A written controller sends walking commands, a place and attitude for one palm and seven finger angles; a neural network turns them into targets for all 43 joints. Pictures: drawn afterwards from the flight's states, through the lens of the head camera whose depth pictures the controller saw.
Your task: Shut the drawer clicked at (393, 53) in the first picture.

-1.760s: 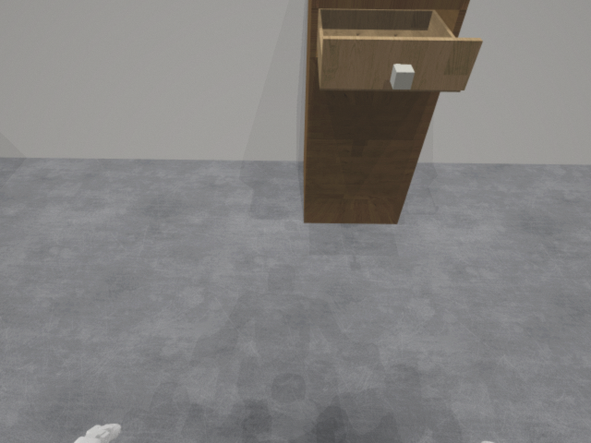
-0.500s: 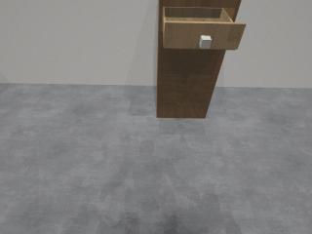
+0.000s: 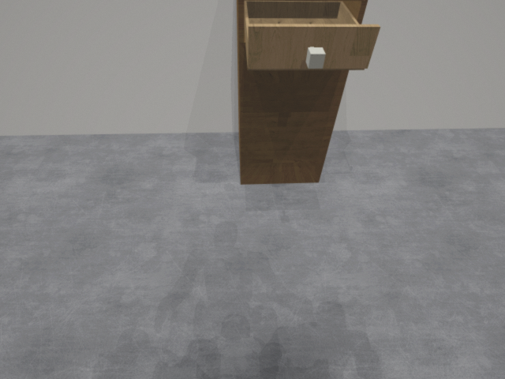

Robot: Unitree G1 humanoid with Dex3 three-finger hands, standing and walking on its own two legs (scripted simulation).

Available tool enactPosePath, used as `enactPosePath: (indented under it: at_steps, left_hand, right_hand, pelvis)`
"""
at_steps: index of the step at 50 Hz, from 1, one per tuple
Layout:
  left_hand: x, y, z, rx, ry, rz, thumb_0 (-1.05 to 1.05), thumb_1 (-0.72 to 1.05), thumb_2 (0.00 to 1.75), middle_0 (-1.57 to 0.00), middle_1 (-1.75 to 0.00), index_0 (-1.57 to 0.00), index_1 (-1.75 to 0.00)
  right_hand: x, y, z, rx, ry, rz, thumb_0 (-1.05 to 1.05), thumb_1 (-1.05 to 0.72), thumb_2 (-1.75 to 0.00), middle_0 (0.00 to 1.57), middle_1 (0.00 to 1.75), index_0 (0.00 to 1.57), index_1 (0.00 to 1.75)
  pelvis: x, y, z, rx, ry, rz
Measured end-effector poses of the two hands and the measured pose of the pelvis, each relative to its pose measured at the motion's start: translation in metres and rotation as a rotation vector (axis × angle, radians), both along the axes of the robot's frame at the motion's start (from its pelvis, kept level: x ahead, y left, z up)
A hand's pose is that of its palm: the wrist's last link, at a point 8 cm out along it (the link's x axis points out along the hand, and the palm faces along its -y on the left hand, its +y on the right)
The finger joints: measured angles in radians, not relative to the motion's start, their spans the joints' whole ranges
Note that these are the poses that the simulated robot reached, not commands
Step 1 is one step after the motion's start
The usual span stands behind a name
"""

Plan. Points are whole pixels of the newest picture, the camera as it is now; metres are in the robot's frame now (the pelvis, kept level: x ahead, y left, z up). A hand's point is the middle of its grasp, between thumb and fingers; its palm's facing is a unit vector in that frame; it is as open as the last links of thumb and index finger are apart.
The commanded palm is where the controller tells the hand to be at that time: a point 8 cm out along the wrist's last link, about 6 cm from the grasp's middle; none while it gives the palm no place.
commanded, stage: walk to a spot facing it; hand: left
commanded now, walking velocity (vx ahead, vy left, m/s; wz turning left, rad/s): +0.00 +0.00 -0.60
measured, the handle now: (314, 54) +0.97 -0.11 +0.07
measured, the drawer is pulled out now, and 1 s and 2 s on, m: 0.21 0.21 0.21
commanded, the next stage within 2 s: none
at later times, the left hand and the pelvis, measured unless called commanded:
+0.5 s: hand out of the picture +0.04 +0.16 -0.16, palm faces -0.17 -0.96 -0.24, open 7.4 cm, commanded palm none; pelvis -0.03 -0.03 +0.00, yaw -15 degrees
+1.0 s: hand (158, 353) +0.19 +0.20 -0.17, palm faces -0.48 -0.86 -0.18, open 7.4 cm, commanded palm none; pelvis +0.02 +0.04 +0.01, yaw -33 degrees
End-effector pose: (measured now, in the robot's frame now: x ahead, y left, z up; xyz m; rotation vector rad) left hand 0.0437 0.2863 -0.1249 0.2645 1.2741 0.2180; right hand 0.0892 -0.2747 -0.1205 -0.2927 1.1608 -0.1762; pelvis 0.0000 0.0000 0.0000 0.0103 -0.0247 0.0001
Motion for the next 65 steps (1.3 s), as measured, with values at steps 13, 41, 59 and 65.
enactPosePath:
  at_steps: [13,41,59,65]
  left_hand:
    - [-0.011,-0.067,-0.013,-0.035,0.038,-0.089,0.0,0.91,0.9,-0.2,-0.3,-0.2,-0.3]
    - [0.085,-0.022,-0.018,-0.122,-0.006,-0.376,0.01,0.91,0.9,-0.2,-0.3,-0.2,-0.3]
    - [0.221,-0.145,-0.028,-0.214,0.037,-0.742,0.01,0.91,0.9,-0.2,-0.3,-0.19,-0.3]
    - [0.271,-0.264,-0.034,-0.276,0.0,-0.91,0.01,0.91,0.9,-0.2,-0.3,-0.19,-0.3]
  right_hand:
    - [-0.066,-0.01,-0.044,0.122,0.062,-0.176,0.01,-0.91,-0.9,0.2,0.3,0.2,0.3]
    - [-0.128,0.049,0.018,-0.01,-0.106,-0.453,0.01,-0.91,-0.9,0.2,0.3,0.2,0.3]
    - [-0.257,0.187,0.01,0.168,0.305,-0.919,0.01,-0.91,-0.9,0.2,0.3,0.2,0.3]
    - [-0.261,0.213,0.005,0.303,0.447,-1.055,0.01,-0.91,-0.9,0.2,0.3,0.2,0.3]
  pelvis:
    - [-0.017,-0.032,-0.019,0.017,-0.005,-0.143]
    - [-0.01,0.038,0.0,-0.035,0.038,-0.453]
    - [0.054,0.008,0.0,-0.036,0.034,-0.712]
    - [0.078,-0.037,-0.014,-0.027,0.045,-0.784]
